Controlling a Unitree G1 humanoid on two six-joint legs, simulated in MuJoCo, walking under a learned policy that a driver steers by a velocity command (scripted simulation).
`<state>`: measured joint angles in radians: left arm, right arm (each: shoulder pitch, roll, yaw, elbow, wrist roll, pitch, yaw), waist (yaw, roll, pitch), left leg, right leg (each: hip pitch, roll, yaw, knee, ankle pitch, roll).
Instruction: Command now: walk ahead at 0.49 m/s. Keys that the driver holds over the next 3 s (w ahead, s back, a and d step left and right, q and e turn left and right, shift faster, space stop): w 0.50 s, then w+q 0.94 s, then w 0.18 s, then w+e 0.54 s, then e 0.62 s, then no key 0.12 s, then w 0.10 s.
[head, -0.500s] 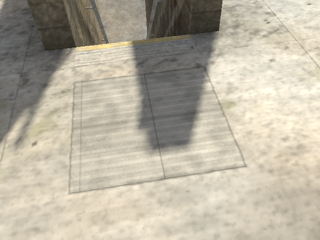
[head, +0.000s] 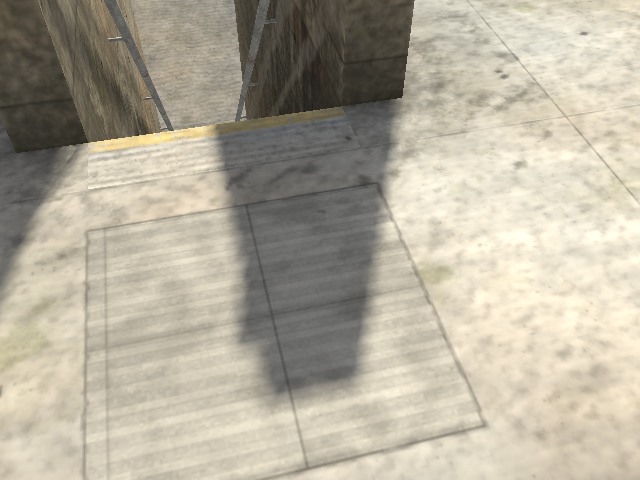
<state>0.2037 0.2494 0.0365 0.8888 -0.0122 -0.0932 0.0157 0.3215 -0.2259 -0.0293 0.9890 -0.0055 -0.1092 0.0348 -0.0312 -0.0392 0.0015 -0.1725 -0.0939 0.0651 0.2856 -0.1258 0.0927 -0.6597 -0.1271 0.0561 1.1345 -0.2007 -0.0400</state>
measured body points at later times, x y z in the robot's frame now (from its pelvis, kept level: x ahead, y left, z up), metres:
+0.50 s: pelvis +0.28 -0.08 +0.00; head +0.29 -0.10 +0.45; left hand +0.33 +0.18 -0.12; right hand +0.37 -0.35 -0.14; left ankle +0.29 +0.08 -0.66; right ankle +0.29 -0.16 -0.74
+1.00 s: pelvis +0.55 +0.00 -0.01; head +0.58 +0.01 +0.44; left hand +0.58 +0.28 -0.14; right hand +0.73 -0.23 -0.13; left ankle +0.60 +0.07 -0.74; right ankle +0.47 -0.17 -0.64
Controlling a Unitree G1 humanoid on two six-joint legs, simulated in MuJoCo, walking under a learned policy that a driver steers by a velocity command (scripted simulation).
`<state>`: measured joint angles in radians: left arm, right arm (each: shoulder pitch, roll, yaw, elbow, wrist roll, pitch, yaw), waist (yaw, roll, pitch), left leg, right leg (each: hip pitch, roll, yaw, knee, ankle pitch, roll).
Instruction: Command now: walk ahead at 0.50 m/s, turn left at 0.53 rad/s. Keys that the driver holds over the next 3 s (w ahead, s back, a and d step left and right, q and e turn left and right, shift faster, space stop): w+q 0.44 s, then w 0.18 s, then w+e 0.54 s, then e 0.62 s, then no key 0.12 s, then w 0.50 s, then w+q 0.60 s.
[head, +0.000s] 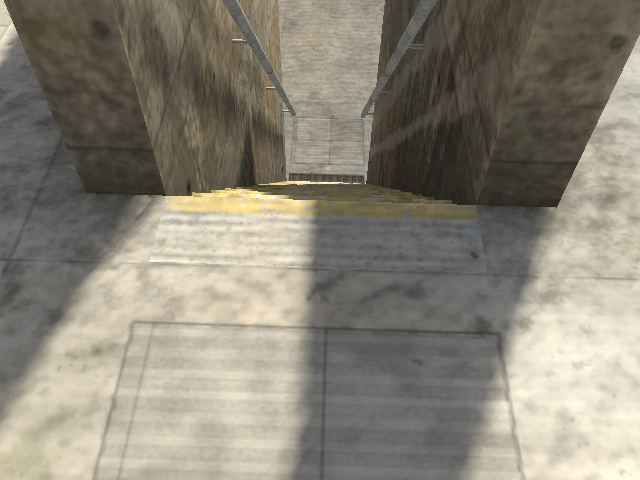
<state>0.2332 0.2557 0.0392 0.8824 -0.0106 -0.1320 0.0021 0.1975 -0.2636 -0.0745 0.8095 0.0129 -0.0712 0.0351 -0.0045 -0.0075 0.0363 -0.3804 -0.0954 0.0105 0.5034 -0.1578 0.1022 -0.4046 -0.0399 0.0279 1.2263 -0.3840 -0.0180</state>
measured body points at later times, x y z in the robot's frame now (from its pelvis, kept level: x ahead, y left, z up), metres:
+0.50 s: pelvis +0.28 -0.03 +0.00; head +0.31 -0.03 +0.45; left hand +0.36 +0.27 -0.09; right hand +0.44 -0.28 -0.12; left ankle +0.17 +0.07 -0.64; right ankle +0.36 -0.12 -0.73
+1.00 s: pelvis +0.50 +0.10 +0.01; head +0.52 +0.12 +0.46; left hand +0.50 +0.38 -0.13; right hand +0.70 -0.12 -0.09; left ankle +0.51 +0.21 -0.73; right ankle +0.49 -0.07 -0.64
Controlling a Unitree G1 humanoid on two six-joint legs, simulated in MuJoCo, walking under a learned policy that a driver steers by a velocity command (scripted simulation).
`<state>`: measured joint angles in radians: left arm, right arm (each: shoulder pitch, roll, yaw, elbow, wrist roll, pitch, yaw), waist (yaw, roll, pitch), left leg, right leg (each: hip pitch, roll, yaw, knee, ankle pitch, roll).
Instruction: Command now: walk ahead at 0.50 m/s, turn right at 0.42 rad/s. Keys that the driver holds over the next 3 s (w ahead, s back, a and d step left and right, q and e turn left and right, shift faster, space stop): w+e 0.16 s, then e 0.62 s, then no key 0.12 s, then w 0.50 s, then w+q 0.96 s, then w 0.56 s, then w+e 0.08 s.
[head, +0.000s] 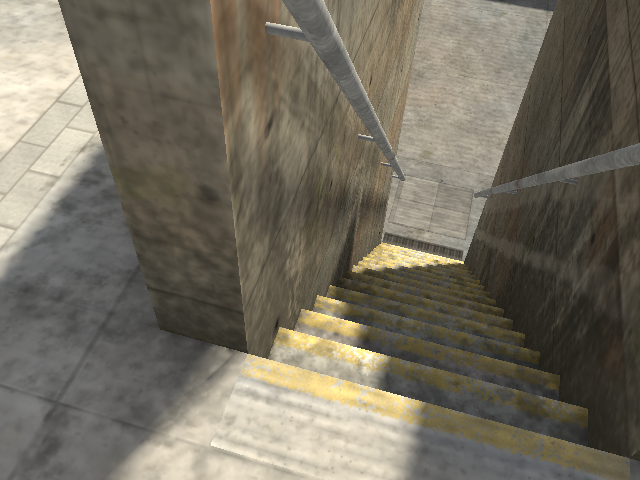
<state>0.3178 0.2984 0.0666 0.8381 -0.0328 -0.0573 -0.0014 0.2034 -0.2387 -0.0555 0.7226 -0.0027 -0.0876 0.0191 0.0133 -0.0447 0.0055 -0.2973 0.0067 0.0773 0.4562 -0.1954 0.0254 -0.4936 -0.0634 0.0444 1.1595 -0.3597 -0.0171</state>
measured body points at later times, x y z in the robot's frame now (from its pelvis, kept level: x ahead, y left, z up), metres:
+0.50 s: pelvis +0.19 -0.07 -0.01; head +0.25 -0.10 +0.43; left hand +0.43 +0.15 -0.10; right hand +0.25 -0.38 -0.13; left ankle +0.18 +0.11 -0.63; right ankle +0.28 -0.16 -0.74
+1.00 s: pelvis +0.27 -0.03 +0.00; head +0.30 -0.03 +0.45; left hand +0.55 +0.12 -0.10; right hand +0.21 -0.33 -0.10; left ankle +0.33 +0.07 -0.74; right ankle +0.25 -0.15 -0.71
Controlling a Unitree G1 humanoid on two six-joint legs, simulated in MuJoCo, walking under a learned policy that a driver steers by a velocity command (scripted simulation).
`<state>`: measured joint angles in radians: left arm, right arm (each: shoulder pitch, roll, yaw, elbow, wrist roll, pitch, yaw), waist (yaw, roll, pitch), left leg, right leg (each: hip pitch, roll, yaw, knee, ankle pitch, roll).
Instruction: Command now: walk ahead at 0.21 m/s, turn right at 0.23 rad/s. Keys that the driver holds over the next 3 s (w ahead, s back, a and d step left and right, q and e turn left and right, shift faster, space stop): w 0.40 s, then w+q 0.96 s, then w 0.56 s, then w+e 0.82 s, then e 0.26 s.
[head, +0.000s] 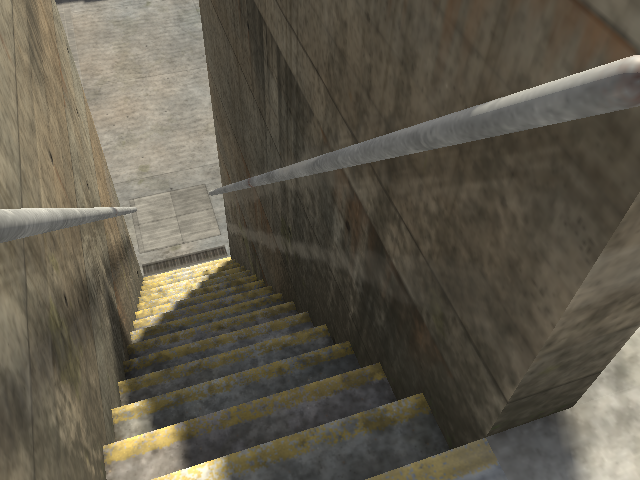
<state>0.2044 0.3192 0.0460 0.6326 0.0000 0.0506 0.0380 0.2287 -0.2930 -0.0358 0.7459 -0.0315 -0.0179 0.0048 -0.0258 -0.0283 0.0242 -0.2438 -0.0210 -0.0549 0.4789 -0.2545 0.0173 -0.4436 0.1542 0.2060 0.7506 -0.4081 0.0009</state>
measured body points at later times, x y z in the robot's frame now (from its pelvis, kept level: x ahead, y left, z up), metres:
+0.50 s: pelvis +0.13 -0.04 +0.00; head +0.15 -0.06 +0.45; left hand +0.21 +0.23 -0.10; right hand +0.25 -0.32 -0.11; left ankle +0.11 +0.12 -0.66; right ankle +0.10 -0.14 -0.74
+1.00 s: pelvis +0.32 +0.01 -0.01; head +0.35 +0.02 +0.44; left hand +0.40 +0.32 -0.10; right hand +0.47 -0.24 -0.13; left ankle +0.28 +0.07 -0.74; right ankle +0.42 -0.16 -0.65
